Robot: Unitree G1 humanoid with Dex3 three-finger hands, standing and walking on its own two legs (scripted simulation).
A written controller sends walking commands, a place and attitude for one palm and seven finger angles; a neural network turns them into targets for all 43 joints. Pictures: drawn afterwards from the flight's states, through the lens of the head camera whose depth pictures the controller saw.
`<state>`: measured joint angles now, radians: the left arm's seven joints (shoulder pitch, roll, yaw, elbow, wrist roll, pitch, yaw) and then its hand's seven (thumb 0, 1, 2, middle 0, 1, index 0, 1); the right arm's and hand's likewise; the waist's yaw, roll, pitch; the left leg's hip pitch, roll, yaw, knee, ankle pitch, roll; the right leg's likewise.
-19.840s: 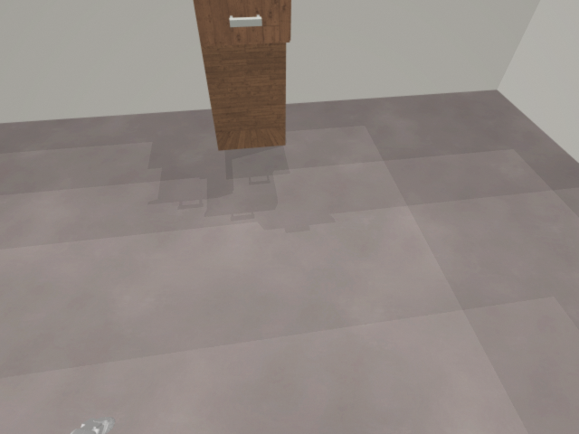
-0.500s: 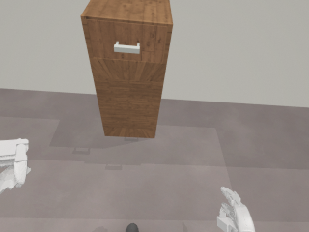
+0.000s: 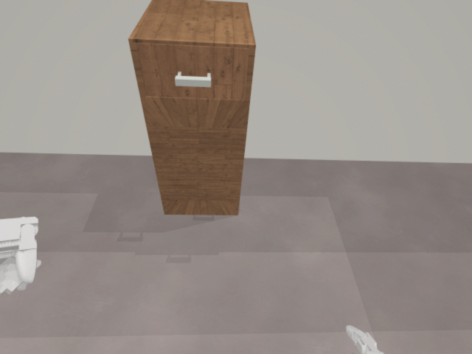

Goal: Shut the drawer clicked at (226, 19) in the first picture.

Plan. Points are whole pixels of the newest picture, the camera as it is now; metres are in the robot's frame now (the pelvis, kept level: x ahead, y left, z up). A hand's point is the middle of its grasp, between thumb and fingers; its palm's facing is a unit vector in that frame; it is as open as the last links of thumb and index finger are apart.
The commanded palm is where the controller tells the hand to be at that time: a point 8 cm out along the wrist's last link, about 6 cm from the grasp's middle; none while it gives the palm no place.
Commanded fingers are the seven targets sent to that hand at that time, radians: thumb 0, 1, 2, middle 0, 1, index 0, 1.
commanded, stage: stop stepping back and stand still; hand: left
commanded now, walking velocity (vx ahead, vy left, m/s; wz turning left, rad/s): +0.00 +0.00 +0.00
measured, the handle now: (193, 78) +0.91 +0.17 +0.02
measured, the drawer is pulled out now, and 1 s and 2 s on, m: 0.00 0.00 0.00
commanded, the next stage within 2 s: let the arm hang, fingers relaxed in 0.04 s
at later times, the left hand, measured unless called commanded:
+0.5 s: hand out of the picture +0.02 +0.20 -0.17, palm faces +0.11 -0.97 -0.22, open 3.4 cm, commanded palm none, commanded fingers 0.00 0.90 0.90 -0.64 -0.78 -0.64 -0.78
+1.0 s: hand out of the picture +0.00 +0.16 -0.17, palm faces +0.13 -0.98 -0.17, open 7.2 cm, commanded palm none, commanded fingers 0.00 0.90 0.90 -0.20 -0.30 -0.20 -0.30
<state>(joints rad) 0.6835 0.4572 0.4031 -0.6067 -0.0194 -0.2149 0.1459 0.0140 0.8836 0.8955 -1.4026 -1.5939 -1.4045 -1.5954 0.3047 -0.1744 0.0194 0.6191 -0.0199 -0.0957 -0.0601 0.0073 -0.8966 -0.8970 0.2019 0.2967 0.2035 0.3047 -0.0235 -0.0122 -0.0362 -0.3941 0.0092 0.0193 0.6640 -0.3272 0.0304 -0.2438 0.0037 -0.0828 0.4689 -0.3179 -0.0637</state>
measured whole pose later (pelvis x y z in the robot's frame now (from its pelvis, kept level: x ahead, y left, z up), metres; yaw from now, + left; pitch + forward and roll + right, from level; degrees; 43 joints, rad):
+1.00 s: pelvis +0.02 +0.00 +0.01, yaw +5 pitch -2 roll +0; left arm 0.28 0.11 0.01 1.14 0.01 0.00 0.03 0.01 0.91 0.90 -0.23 -0.33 -0.23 -0.33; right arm 0.30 -0.11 -0.01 1.13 -0.02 0.01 -0.03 0.01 -0.92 -0.90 0.20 0.30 0.20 0.30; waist -0.01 0.02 0.03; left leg -0.24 -0.01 -0.03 0.45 -0.18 0.01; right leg -0.17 0.01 0.01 0.45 -0.25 0.00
